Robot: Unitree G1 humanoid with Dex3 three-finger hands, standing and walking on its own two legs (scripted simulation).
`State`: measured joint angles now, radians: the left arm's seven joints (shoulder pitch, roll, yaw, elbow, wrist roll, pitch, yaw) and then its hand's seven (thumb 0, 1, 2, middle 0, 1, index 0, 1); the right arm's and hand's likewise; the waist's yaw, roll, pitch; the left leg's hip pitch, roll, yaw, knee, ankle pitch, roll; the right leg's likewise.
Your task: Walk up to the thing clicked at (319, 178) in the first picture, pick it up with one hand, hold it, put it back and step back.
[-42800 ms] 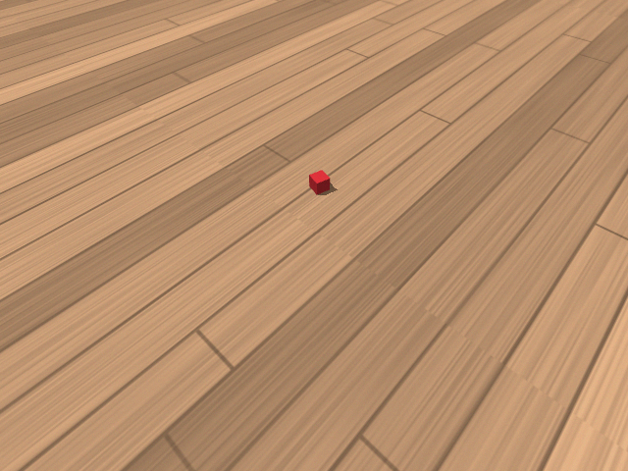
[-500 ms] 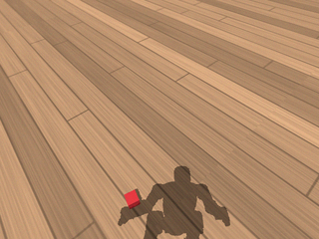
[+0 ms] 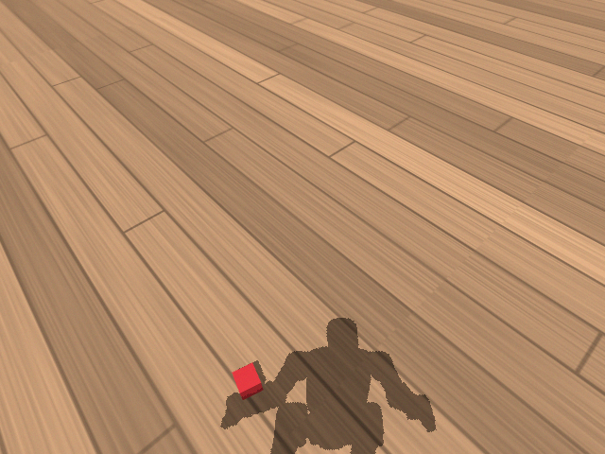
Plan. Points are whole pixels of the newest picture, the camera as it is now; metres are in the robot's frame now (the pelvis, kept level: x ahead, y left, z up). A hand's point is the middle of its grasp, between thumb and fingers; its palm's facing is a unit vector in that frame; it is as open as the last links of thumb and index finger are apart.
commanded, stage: stand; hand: left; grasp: from above
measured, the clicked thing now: (247, 381) +0.46 +0.21 -0.75
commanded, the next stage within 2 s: step back in 0.14 s
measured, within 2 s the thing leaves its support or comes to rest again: neither
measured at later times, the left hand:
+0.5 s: hand out of the picture +0.09 +0.32 -0.18, palm faces -0.01 -0.92 -0.38, open 7.4 cm
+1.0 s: hand out of the picture -0.02 +0.30 -0.16, palm faces -0.08 -0.91 -0.40, open 7.4 cm
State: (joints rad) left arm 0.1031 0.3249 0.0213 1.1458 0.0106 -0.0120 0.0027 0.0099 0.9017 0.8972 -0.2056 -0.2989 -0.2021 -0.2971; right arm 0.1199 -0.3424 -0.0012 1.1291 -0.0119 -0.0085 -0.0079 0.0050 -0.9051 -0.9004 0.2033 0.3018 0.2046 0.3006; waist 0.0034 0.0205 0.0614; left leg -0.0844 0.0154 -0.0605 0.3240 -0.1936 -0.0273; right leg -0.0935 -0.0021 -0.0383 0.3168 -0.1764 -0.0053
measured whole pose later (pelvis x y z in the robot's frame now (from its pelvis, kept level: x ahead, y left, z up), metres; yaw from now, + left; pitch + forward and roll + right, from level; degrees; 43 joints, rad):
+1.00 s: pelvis -0.14 +0.05 -0.02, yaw -5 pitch -2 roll +1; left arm 0.15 0.34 0.06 0.84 0.02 0.03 0.01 0.01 0.90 0.90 -0.21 -0.30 -0.20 -0.30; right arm 0.12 -0.38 -0.04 0.88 0.02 0.05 -0.02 0.01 -0.90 -0.90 0.21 0.30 0.21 0.30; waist 0.01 0.01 0.18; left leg -0.43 -0.11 -0.10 1.11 -0.52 0.00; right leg -0.28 0.02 0.06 0.61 -0.29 -0.03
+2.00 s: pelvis -0.46 +0.04 -0.02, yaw -1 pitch -3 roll +0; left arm 0.11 0.40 0.07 0.81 0.01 0.07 0.03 0.01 0.90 0.90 -0.21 -0.30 -0.20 -0.30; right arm 0.18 -0.36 -0.03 0.88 -0.03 0.04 0.00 0.01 -0.90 -0.90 0.21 0.30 0.21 0.30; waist 0.00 -0.04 0.19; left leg -0.30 -0.03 -0.02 0.64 -0.28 0.03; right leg -0.49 0.09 0.14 1.12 -0.52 -0.02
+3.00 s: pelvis -0.65 +0.01 -0.02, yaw +1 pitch -3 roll +0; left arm 0.23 0.34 0.05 0.99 0.04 -0.04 -0.01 0.01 0.90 0.90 -0.21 -0.30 -0.21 -0.30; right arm 0.20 -0.39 -0.06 1.00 -0.03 0.00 0.02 0.01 -0.90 -0.90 0.20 0.30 0.20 0.30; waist 0.04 0.04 0.07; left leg -0.34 0.01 -0.06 0.78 -0.47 0.00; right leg -0.25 -0.01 -0.04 0.55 -0.26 -0.03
